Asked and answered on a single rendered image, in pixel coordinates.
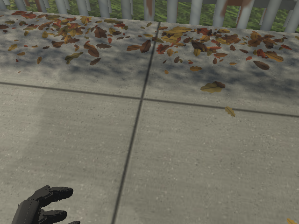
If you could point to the robot left hand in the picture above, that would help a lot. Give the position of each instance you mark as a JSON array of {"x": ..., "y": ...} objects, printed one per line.
[{"x": 29, "y": 211}]

